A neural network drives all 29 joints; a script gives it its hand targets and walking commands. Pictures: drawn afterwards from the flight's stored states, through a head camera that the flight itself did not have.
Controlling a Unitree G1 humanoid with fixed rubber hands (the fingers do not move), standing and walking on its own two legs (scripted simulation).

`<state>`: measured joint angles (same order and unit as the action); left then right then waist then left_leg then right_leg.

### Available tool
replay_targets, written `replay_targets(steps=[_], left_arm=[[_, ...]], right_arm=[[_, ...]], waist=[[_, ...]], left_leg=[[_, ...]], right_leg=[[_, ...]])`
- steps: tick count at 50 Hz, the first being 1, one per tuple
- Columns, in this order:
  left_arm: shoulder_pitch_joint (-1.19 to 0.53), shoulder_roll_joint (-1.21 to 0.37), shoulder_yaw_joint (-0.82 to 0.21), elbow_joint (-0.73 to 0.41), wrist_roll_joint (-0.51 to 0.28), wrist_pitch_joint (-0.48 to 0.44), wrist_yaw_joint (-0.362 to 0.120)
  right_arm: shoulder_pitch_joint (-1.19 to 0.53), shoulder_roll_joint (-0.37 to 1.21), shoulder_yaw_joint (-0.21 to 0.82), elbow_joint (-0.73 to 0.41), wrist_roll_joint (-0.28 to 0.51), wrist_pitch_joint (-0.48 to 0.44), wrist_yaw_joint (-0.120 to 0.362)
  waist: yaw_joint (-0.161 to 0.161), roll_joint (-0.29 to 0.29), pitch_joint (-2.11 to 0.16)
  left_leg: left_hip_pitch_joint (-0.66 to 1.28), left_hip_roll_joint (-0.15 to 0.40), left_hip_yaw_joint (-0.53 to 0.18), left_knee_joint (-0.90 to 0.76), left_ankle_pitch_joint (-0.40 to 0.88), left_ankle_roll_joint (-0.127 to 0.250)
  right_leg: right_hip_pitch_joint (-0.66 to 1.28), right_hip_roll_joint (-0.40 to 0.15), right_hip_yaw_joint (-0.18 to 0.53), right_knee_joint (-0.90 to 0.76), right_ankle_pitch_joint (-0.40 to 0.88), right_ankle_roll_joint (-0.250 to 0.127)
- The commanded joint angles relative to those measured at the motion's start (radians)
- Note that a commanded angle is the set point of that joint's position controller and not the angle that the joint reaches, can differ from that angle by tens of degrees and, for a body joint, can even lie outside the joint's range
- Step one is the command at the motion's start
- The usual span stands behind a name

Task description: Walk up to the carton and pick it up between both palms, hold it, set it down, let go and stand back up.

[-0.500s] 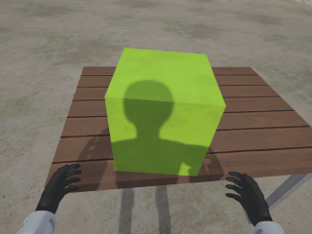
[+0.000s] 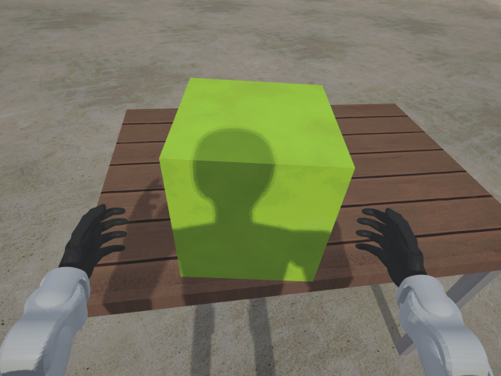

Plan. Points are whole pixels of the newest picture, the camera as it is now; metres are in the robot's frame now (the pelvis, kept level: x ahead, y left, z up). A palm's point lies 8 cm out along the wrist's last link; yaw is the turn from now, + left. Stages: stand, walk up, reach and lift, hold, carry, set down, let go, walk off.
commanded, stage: reach and lift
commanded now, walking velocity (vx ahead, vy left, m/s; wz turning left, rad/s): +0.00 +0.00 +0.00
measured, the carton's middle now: (251, 180) +0.48 -0.01 +0.08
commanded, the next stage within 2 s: none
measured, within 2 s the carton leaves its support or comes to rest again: neither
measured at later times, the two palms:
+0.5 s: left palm (102, 191) +0.34 +0.22 +0.17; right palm (409, 210) +0.33 -0.23 +0.16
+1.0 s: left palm (102, 138) +0.40 +0.22 +0.22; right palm (411, 161) +0.39 -0.25 +0.21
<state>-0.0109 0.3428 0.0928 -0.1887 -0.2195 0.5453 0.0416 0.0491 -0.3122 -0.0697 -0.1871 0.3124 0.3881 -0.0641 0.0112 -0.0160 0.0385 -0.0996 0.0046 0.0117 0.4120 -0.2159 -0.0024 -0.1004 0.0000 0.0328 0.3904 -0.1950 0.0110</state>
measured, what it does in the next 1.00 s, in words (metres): stands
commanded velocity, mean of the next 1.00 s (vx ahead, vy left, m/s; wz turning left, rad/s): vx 0.00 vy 0.00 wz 0.00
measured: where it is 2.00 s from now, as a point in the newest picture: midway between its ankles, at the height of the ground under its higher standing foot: outside the picture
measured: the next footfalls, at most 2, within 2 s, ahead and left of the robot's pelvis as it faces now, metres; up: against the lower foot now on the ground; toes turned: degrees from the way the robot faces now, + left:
none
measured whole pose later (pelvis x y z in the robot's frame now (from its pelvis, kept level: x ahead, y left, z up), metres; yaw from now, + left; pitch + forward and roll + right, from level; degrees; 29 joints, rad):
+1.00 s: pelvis +0.01 +0.00 +0.00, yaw +0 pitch -3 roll -1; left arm -0.76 0.41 0.13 0.36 -0.22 0.69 0.01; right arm -0.73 -0.45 -0.07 0.52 0.39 0.48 -0.02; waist -0.04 -0.01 0.00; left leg -0.14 0.00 0.01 0.41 -0.22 0.00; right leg -0.13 0.00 0.03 0.37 -0.19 0.01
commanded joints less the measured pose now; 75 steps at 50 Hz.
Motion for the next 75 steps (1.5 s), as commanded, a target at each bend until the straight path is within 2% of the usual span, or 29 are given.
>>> replay_targets(steps=[1,3,9,13,15,20,25,27,29,30,32,36,37,40,41,42,44,45,47,56,57,59,60,63,67,69,70,74,75], left_arm=[[-0.397,0.208,0.184,-0.199,-0.075,0.012,-0.023],[-0.447,0.213,0.189,-0.167,-0.076,0.021,-0.029],[-0.589,0.208,0.191,0.014,-0.055,0.065,-0.041],[-0.665,0.225,0.188,0.105,-0.042,0.096,-0.047],[-0.687,0.223,0.190,0.126,-0.032,0.099,-0.050],[-0.777,0.249,0.204,0.134,-0.019,0.099,-0.047],[-0.850,0.251,0.200,0.124,-0.014,0.105,-0.038],[-0.884,0.255,0.199,0.149,-0.010,0.110,-0.036],[-0.943,0.260,0.187,0.199,-0.017,0.113,-0.035],[-0.945,0.259,0.186,0.223,-0.011,0.118,-0.033],[-0.990,0.268,0.169,0.311,-0.013,0.121,-0.035],[-1.087,0.286,0.143,0.360,-0.031,0.104,-0.028],[-1.091,0.283,0.136,0.353,-0.028,0.101,-0.027],[-1.182,0.298,0.120,0.426,-0.038,0.093,-0.024],[-1.186,0.305,0.120,0.457,-0.034,0.089,-0.021],[-1.210,0.307,0.108,0.460,-0.034,0.089,-0.021],[-1.231,0.302,0.093,0.470,-0.035,0.081,-0.021],[-1.249,0.313,0.092,0.495,-0.037,0.080,-0.021],[-1.283,0.312,0.074,0.530,-0.034,0.080,-0.021],[-1.428,0.343,0.007,0.724,-0.067,0.046,-0.027],[-1.452,0.338,-0.008,0.714,-0.067,0.038,-0.027],[-1.506,0.362,-0.018,0.727,-0.083,0.023,-0.025],[-1.518,0.356,-0.031,0.736,-0.083,0.023,-0.024],[-1.551,0.358,-0.052,0.759,-0.100,0.008,-0.021],[-1.580,0.366,-0.069,0.858,-0.119,0.002,-0.024],[-1.632,0.367,-0.097,0.888,-0.132,-0.011,-0.022],[-1.627,0.351,-0.108,0.927,-0.132,-0.013,-0.025],[-1.650,0.347,-0.144,1.017,-0.153,-0.041,-0.029],[-1.643,0.341,-0.151,1.027,-0.155,-0.050,-0.033]], right_arm=[[-0.323,-0.211,-0.152,-0.102,0.070,0.010,-0.020],[-0.374,-0.232,-0.163,-0.083,0.067,0.023,-0.017],[-0.513,-0.261,-0.159,0.085,0.067,0.069,0.005],[-0.613,-0.296,-0.160,0.159,0.077,0.072,0.011],[-0.639,-0.299,-0.144,0.169,0.084,0.064,0.013],[-0.731,-0.313,-0.112,0.206,0.117,0.051,0.020],[-0.789,-0.341,-0.105,0.252,0.129,0.045,0.023],[-0.829,-0.355,-0.107,0.286,0.128,0.046,0.025],[-0.894,-0.365,-0.115,0.313,0.124,0.048,0.028],[-0.899,-0.367,-0.119,0.350,0.122,0.051,0.032],[-0.945,-0.371,-0.116,0.421,0.109,0.059,0.037],[-1.036,-0.361,-0.104,0.475,0.114,0.046,0.042],[-1.041,-0.370,-0.106,0.487,0.114,0.043,0.042],[-1.130,-0.382,-0.103,0.564,0.113,0.042,0.049],[-1.145,-0.382,-0.093,0.576,0.112,0.042,0.054],[-1.170,-0.385,-0.096,0.593,0.113,0.039,0.055],[-1.181,-0.387,-0.091,0.619,0.115,0.032,0.059],[-1.220,-0.392,-0.079,0.630,0.121,0.031,0.062],[-1.252,-0.396,-0.073,0.672,0.120,0.025,0.062],[-1.431,-0.392,-0.019,0.827,0.123,0.011,0.076],[-1.432,-0.388,-0.023,0.836,0.119,0.006,0.077],[-1.485,-0.388,-0.001,0.847,0.122,0.001,0.081],[-1.496,-0.394,-0.007,0.870,0.124,-0.002,0.082],[-1.522,-0.395,-0.004,0.901,0.116,-0.013,0.083],[-1.573,-0.391,0.034,0.962,0.128,-0.015,0.085],[-1.606,-0.397,0.018,1.007,0.117,-0.017,0.087],[-1.603,-0.396,0.028,1.058,0.122,-0.015,0.089],[-1.645,-0.393,0.026,1.101,0.114,-0.028,0.090],[-1.641,-0.385,0.037,1.113,0.109,-0.034,0.090]], waist=[[-0.013,0.072,-0.175],[-0.021,0.065,-0.183],[-0.029,0.069,-0.169],[-0.046,0.045,-0.200],[-0.038,0.034,-0.232],[-0.021,0.032,-0.307],[-0.028,0.044,-0.364],[-0.032,0.051,-0.359],[-0.044,0.029,-0.348],[-0.043,0.047,-0.331],[-0.048,0.032,-0.316],[-0.048,0.035,-0.354],[-0.057,0.040,-0.368],[-0.052,0.041,-0.376],[-0.039,0.033,-0.374],[-0.054,0.031,-0.394],[-0.059,0.044,-0.419],[-0.045,0.032,-0.425],[-0.055,0.038,-0.429],[-0.040,0.016,-0.472],[-0.056,0.032,-0.488],[-0.048,0.021,-0.527],[-0.054,0.045,-0.530],[-0.064,0.049,-0.578],[-0.049,0.036,-0.561],[-0.071,0.049,-0.566],[-0.072,0.054,-0.540],[-0.075,0.053,-0.541],[-0.075,0.043,-0.539]], left_leg=[[0.009,-0.007,0.029,-0.134,0.228,-0.037],[-0.007,-0.005,0.026,-0.137,0.189,-0.034],[-0.064,0.001,0.015,-0.164,0.081,-0.024],[-0.063,-0.002,0.007,-0.155,0.088,-0.021],[-0.054,-0.003,0.009,-0.147,0.134,-0.018],[-0.029,-0.013,0.015,-0.115,0.261,-0.025],[-0.007,-0.017,0.015,-0.095,0.337,-0.039],[-0.007,-0.014,0.014,-0.093,0.345,-0.043],[-0.025,-0.011,0.010,-0.103,0.282,-0.040],[-0.028,-0.009,0.010,-0.107,0.261,-0.041],[-0.063,-0.004,0.007,-0.119,0.206,-0.035],[-0.085,-0.010,0.009,-0.116,0.196,-0.029],[-0.071,-0.008,0.009,-0.110,0.222,-0.036],[-0.076,-0.003,0.007,-0.108,0.220,-0.035],[-0.072,-0.002,0.010,-0.108,0.226,-0.032],[-0.070,-0.002,0.005,-0.100,0.230,-0.036],[-0.052,-0.001,0.000,-0.090,0.263,-0.040],[-0.052,-0.002,0.006,-0.089,0.277,-0.039],[-0.038,-0.002,0.005,-0.081,0.301,-0.043],[-0.038,0.002,0.004,-0.063,0.306,-0.035],[-0.022,0.002,0.003,-0.060,0.327,-0.040],[-0.019,0.002,0.002,-0.046,0.348,-0.039],[-0.002,0.004,0.001,-0.042,0.356,-0.044],[0.034,0.007,-0.003,-0.021,0.415,-0.056],[0.023,0.008,-0.006,-0.007,0.439,-0.054],[0.020,0.010,-0.012,-0.010,0.410,-0.059],[0.028,0.012,-0.016,-0.010,0.414,-0.060],[0.025,0.013,-0.020,-0.004,0.400,-0.064],[0.033,0.013,-0.020,-0.005,0.418,-0.059]], right_leg=[[0.061,0.028,0.032,-0.128,0.151,-0.051],[0.060,0.029,0.035,-0.128,0.124,-0.051],[0.051,0.026,0.040,-0.131,0.065,-0.063],[0.062,0.031,0.040,-0.130,0.094,-0.059],[0.073,0.031,0.034,-0.123,0.144,-0.052],[0.101,0.038,0.027,-0.098,0.263,-0.042],[0.118,0.045,0.016,-0.088,0.333,-0.038],[0.107,0.047,0.010,-0.089,0.340,-0.041],[0.096,0.047,0.012,-0.095,0.294,-0.042],[0.086,0.045,0.007,-0.099,0.275,-0.045],[0.079,0.042,0.006,-0.105,0.246,-0.044],[0.088,0.036,0.008,-0.096,0.258,-0.039],[0.092,0.043,0.003,-0.092,0.287,-0.037],[0.074,0.045,-0.006,-0.090,0.274,-0.043],[0.074,0.043,-0.004,-0.088,0.279,-0.041],[0.077,0.046,-0.008,-0.089,0.288,-0.040],[0.082,0.046,-0.012,-0.080,0.321,-0.039],[0.079,0.050,-0.015,-0.079,0.329,-0.037],[0.072,0.053,-0.022,-0.077,0.351,-0.036],[0.037,0.053,-0.034,-0.071,0.362,-0.034],[0.038,0.054,-0.040,-0.071,0.379,-0.035],[0.044,0.055,-0.039,-0.062,0.392,-0.031],[0.025,0.056,-0.047,-0.064,0.394,-0.036],[0.008,0.060,-0.051,-0.061,0.424,-0.035],[0.006,0.057,-0.055,-0.061,0.435,-0.033],[-0.022,0.056,-0.059,-0.063,0.401,-0.036],[-0.034,0.055,-0.062,-0.066,0.399,-0.037],[-0.054,0.054,-0.069,-0.075,0.370,-0.040],[-0.043,0.052,-0.071,-0.072,0.401,-0.038]])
